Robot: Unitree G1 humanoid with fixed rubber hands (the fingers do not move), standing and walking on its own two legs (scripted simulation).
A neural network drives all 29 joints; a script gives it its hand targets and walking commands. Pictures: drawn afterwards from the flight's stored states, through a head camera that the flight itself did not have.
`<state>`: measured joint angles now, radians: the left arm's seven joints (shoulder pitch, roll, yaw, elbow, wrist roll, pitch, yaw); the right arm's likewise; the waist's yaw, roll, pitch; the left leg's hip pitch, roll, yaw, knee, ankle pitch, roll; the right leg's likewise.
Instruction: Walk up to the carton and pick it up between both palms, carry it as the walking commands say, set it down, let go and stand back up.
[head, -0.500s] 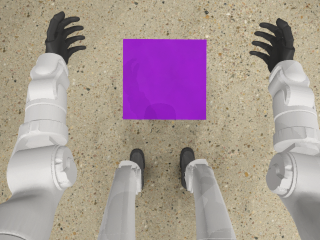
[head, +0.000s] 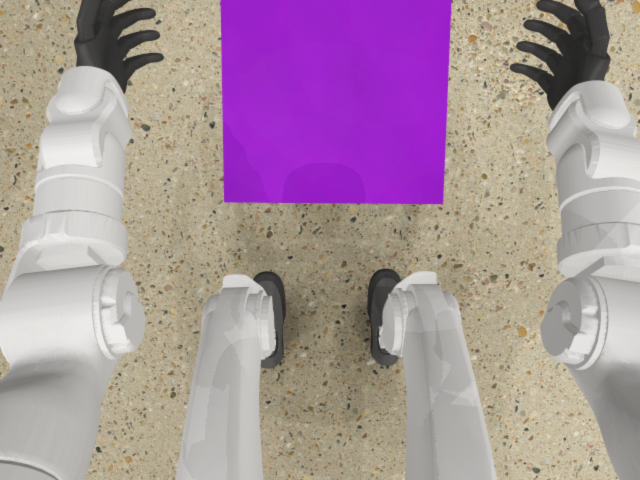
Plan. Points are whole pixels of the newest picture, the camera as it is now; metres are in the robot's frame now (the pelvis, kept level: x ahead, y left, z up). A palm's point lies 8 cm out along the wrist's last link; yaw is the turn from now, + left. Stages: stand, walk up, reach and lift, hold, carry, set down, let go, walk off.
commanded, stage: reach and lift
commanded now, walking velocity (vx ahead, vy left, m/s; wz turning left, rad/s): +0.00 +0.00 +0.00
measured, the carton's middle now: (331, 117) +0.52 -0.01 -0.38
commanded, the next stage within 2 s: none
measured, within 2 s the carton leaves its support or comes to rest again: neither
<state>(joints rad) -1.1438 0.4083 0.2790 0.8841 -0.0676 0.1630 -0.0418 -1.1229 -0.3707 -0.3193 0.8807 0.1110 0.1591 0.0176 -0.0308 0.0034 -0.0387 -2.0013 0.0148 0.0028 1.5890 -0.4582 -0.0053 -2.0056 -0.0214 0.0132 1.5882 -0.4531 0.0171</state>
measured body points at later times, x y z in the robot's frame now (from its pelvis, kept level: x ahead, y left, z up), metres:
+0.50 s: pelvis -0.01 +0.00 -0.12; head +0.35 +0.00 +0.15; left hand +0.54 +0.22 -0.29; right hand +0.51 -0.24 -0.29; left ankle +0.09 +0.12 -0.50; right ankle +0.09 -0.13 -0.50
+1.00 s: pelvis -0.02 +0.00 -0.17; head +0.36 -0.01 +0.06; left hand +0.54 +0.22 -0.35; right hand +0.51 -0.25 -0.36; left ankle +0.09 +0.12 -0.50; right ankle +0.09 -0.13 -0.50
